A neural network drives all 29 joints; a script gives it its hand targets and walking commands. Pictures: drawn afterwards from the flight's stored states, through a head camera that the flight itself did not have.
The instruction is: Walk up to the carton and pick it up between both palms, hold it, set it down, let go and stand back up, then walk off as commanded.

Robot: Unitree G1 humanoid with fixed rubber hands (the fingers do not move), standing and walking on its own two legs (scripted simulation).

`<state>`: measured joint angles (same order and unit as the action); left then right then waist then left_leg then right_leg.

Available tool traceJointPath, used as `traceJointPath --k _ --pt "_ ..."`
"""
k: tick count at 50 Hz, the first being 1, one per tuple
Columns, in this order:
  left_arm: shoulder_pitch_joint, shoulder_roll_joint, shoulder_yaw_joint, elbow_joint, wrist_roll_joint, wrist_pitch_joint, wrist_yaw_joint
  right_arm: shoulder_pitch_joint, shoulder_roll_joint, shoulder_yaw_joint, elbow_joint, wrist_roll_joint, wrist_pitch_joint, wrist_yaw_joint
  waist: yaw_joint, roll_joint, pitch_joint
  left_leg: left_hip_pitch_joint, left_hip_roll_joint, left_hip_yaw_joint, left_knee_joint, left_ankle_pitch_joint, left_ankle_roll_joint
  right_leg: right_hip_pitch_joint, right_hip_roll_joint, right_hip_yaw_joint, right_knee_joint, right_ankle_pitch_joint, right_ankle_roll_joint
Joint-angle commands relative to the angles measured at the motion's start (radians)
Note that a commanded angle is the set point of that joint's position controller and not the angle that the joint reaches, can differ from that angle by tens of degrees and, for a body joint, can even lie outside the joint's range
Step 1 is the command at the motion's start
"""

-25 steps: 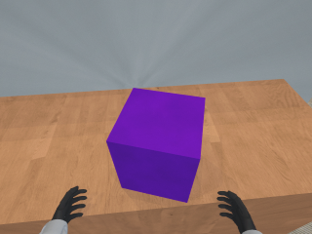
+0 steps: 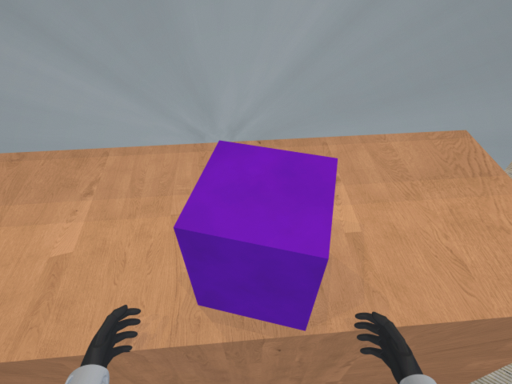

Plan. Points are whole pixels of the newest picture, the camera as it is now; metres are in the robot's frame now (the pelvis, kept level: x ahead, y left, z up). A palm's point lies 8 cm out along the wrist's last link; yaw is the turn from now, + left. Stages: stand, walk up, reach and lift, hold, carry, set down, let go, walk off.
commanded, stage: stand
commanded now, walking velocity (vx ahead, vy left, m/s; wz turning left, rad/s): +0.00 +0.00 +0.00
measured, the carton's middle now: (262, 236) +0.37 +0.00 +0.01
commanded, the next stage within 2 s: walk off in 1.10 s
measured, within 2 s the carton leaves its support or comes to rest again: neither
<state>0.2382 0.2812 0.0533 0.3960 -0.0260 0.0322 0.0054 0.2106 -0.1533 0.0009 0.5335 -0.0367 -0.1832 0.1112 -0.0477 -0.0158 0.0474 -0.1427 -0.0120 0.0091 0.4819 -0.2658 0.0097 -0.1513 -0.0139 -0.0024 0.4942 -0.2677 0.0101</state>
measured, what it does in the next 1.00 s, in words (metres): stands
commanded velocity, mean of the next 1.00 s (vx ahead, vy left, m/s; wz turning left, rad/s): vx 0.00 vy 0.00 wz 0.00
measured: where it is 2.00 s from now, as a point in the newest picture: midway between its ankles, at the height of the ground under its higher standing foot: outside the picture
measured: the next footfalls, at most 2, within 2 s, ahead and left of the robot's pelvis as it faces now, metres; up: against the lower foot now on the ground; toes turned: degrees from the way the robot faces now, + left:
right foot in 1.74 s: -0.08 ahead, -0.09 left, +0.00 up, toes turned +0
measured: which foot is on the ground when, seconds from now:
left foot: down 0.00-1.00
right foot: down 0.00-1.00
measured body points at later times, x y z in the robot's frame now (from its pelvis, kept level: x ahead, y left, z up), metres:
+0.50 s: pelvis -0.01 +0.01 +0.00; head -0.02 +0.01 +0.45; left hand +0.19 +0.26 -0.05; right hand +0.18 -0.21 -0.06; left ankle +0.00 +0.11 -0.74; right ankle +0.00 -0.12 -0.74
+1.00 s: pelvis -0.01 +0.01 +0.00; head -0.02 +0.01 +0.45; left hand +0.19 +0.26 -0.05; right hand +0.18 -0.21 -0.06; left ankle +0.00 +0.11 -0.74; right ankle +0.00 -0.12 -0.74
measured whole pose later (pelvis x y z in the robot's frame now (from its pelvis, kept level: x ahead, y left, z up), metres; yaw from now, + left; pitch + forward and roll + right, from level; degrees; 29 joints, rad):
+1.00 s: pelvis -0.01 +0.01 +0.00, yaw +0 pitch -5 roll +0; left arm 0.24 0.28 0.05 0.45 -0.03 -0.03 -0.01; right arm 0.19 -0.18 0.01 0.53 -0.02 -0.15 0.10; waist -0.05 0.00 0.05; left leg -0.15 -0.02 0.01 0.49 -0.26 0.02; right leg -0.15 -0.02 0.00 0.50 -0.26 0.01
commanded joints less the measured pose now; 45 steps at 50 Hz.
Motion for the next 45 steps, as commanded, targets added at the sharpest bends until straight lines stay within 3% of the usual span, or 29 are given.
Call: traceJointPath --k 1,2,3,4,6,8,9,10,11,13,14,15,16,17,18,19,23,29,31,32,33,35,36,37,40,41,43,44,45 --pt "-0.076 0.232 0.079 0.022 0.072 -0.049 0.005 -0.022 -0.322 -0.117 0.048 -0.003 0.117 -0.114 0.051 0.0 -0.035 -0.119 0.091 -0.092 -0.071 0.026 0.036 -0.045 -0.05 0.065 -0.027 0.085 -0.044" --pt "-0.078 0.225 0.084 0.012 0.072 -0.059 0.003 -0.002 -0.335 -0.111 0.042 -0.01 0.119 -0.116 0.057 0.006 -0.042 -0.112 0.107 -0.104 -0.092 0.055 0.045 -0.048 -0.049 0.039 -0.011 0.087 -0.041" --pt "-0.044 0.187 0.07 0.023 0.056 -0.055 0.002 -0.057 -0.358 -0.117 0.043 -0.005 0.122 -0.113 0.078 0.145 -0.042 -0.118 0.071 -0.059 -0.076 0.063 0.039 -0.036 -0.042 0.064 -0.027 0.139 -0.034" --pt "-0.079 0.199 0.074 0.019 0.058 -0.053 -0.002 -0.047 -0.354 -0.112 0.024 -0.012 0.12 -0.124 0.039 0.189 0.018 -0.153 0.07 -0.052 -0.103 0.006 0.033 -0.076 -0.055 0.059 -0.039 0.126 -0.031" --pt "-0.08 0.213 0.081 0.045 0.062 -0.055 0.004 -0.038 -0.311 -0.096 0.042 -0.006 0.127 -0.121 0.059 0.055 -0.013 -0.192 0.082 -0.075 -0.119 -0.091 0.052 -0.021 -0.042 0.06 -0.036 0.056 -0.037" --pt "-0.047 0.222 0.074 0.046 0.064 -0.059 0.002 -0.036 -0.359 -0.117 0.028 -0.003 0.116 -0.122 0.057 0.094 0.038 -0.206 0.084 -0.07 -0.109 -0.096 0.05 -0.052 -0.066 0.088 -0.055 0.064 -0.051" --pt "-0.046 0.226 0.082 0.033 0.064 -0.064 0.0 -0.065 -0.349 -0.104 0.044 0.006 0.119 -0.113 0.087 0.074 -0.021 -0.172 0.095 -0.108 -0.109 -0.059 0.056 -0.012 -0.064 0.065 -0.04 0.08 -0.05" --pt "-0.054 0.208 0.065 0.05 0.06 -0.066 0.0 -0.054 -0.343 -0.112 0.03 0.012 0.124 -0.111 0.053 0.132 -0.021 -0.155 0.074 -0.073 -0.088 -0.005 0.042 -0.025 -0.06 0.064 -0.038 0.096 -0.043" --pt "-0.064 0.215 0.079 0.03 0.069 -0.066 0.001 -0.026 -0.332 -0.101 0.038 0.001 0.12 -0.116 0.057 0.041 -0.016 -0.164 0.08 -0.082 -0.091 0.008 0.048 -0.032 -0.056 0.058 -0.045 0.105 -0.048" --pt "-0.038 0.218 0.079 0.047 0.062 -0.067 -0.001 -0.013 -0.343 -0.11 0.036 -0.002 0.117 -0.115 0.05 0.066 -0.003 -0.161 0.096 -0.102 -0.097 -0.011 0.053 -0.05 -0.06 0.072 -0.065 0.036 -0.055" --pt "-0.025 0.239 0.076 0.064 0.05 -0.06 0.003 -0.059 -0.366 -0.118 0.038 -0.004 0.127 -0.117 0.063 0.178 -0.006 -0.147 0.07 -0.055 -0.078 -0.012 0.047 -0.047 -0.077 0.098 -0.079 0.094 -0.06" --pt "-0.041 0.258 0.087 0.063 0.061 -0.066 0.003 -0.05 -0.35 -0.117 0.029 0.002 0.131 -0.12 0.045 0.059 0.015 -0.139 0.08 -0.072 -0.083 0.0 0.044 -0.075 -0.067 0.079 -0.068 0.05 -0.058" --pt "-0.055 0.226 0.076 0.051 0.07 -0.068 0.003 -0.04 -0.339 -0.108 0.042 -0.004 0.125 -0.121 0.059 0.104 0.061 -0.167 0.07 -0.071 -0.087 -0.014 0.045 -0.079 -0.067 0.085 -0.069 0.051 -0.055" --pt "-0.07 0.236 0.089 0.033 0.066 -0.067 0.002 -0.025 -0.326 -0.101 0.029 0.001 0.123 -0.118 0.057 0.039 -0.022 -0.148 0.101 -0.096 -0.095 -0.005 0.058 -0.037 -0.065 0.074 -0.052 0.061 -0.057" --pt "-0.056 0.22 0.082 0.055 0.052 -0.061 -0.001 -0.078 -0.353 -0.102 0.028 -0.017 0.117 -0.113 0.073 0.164 -0.001 -0.159 0.101 -0.094 -0.104 -0.054 0.054 -0.071 -0.054 0.065 -0.054 0.032 -0.052" --pt "-0.016 0.198 0.082 0.056 0.059 -0.069 -0.004 -0.068 -0.345 -0.11 0.035 -0.006 0.114 -0.117 0.072 0.198 0.006 -0.189 0.091 -0.092 -0.108 -0.064 0.058 -0.042 -0.059 0.061 -0.06 0.033 -0.059" --pt "-0.03 0.213 0.081 0.064 0.077 -0.068 -0.005 -0.061 -0.373 -0.116 0.036 0.004 0.117 -0.109 0.061 0.087 0.019 -0.217 0.102 -0.108 -0.153 -0.203 0.047 -0.029 -0.034 0.043 -0.045 0.042 -0.041" --pt "-0.038 0.234 0.083 0.095 0.063 -0.079 -0.002 -0.064 -0.35 -0.109 0.037 0.014 0.12 -0.116 0.057 0.132 0.034 -0.165 0.086 -0.093 -0.1 0.005 0.053 -0.055 -0.073 0.081 -0.081 0.089 -0.058" --pt "-0.047 0.238 0.08 0.089 0.066 -0.075 0.005 -0.037 -0.36 -0.115 0.055 0.002 0.123 -0.11 0.047 0.056 0.002 -0.149 0.088 -0.106 -0.106 -0.006 0.052 -0.031 -0.067 0.061 -0.067 0.076 -0.065" --pt "-0.041 0.224 0.073 0.076 0.05 -0.076 0.002 -0.065 -0.371 -0.117 0.04 0.005 0.116 -0.115 0.05 0.119 0.048 -0.177 0.092 -0.086 -0.095 -0.02 0.051 -0.083 -0.086 0.089 -0.08 0.051 -0.065" --pt "-0.024 0.23 0.077 0.081 0.05 -0.086 -0.007 -0.057 -0.358 -0.113 0.052 0.0 0.12 -0.116 0.07 0.07 0.051 -0.181 0.087 -0.094 -0.107 -0.04 0.045 -0.082 -0.07 0.07 -0.081 0.002 -0.063" --pt "-0.061 0.202 0.075 0.084 0.063 -0.083 -0.01 -0.069 -0.37 -0.107 0.047 -0.007 0.118 -0.113 0.041 0.14 0.032 -0.19 0.079 -0.078 -0.135 -0.109 0.043 -0.057 -0.06 0.062 -0.071 0.027 -0.055" --pt "-0.026 0.203 0.073 0.08 0.067 -0.073 -0.005 -0.091 -0.386 -0.117 0.037 -0.011 0.116 -0.114 0.077 0.116 0.063 -0.205 0.091 -0.104 -0.135 -0.115 0.054 -0.06 -0.06 0.063 -0.084 0.058 -0.062" --pt "-0.037 0.239 0.085 0.087 0.06 -0.074 -0.011 -0.079 -0.363 -0.112 0.037 0.004 0.117 -0.117 0.044 0.095 0.045 -0.201 0.104 -0.116 -0.148 -0.112 0.052 -0.043 -0.059 0.052 -0.069 0.042 -0.053" --pt "-0.041 0.224 0.078 0.098 0.052 -0.082 -0.013 -0.059 -0.364 -0.112 0.049 0.001 0.113 -0.112 0.065 0.048 0.01 -0.16 0.116 -0.124 -0.136 -0.048 0.056 -0.037 -0.075 0.055 -0.06 0.055 -0.063" --pt "-0.061 0.206 0.079 0.087 0.053 -0.075 -0.008 -0.052 -0.395 -0.116 0.047 0.0 0.112 -0.109 0.057 0.129 0.046 -0.201 0.091 -0.094 -0.141 -0.073 0.047 -0.051 -0.067 0.065 -0.063 0.087 -0.051" --pt "-0.04 0.225 0.084 0.085 0.058 -0.079 -0.009 -0.059 -0.345 -0.109 0.048 0.003 0.104 -0.121 0.053 0.119 0.002 -0.149 0.099 -0.121 -0.14 -0.089 0.04 -0.04 -0.071 0.049 -0.046 0.065 -0.066" --pt "-0.039 0.233 0.081 0.099 0.057 -0.078 -0.009 -0.083 -0.383 -0.119 0.044 0.003 0.113 -0.121 0.058 0.195 0.077 -0.201 0.096 -0.102 -0.158 -0.103 0.037 -0.086 -0.06 0.064 -0.063 0.043 -0.058" --pt "-0.031 0.258 0.095 0.102 0.053 -0.08 -0.01 -0.062 -0.372 -0.11 0.047 0.013 0.121 -0.113 0.064 0.14 0.04 -0.19 0.098 -0.102 -0.162 -0.146 0.047 -0.047 -0.06 0.059 -0.05 0.025 -0.052"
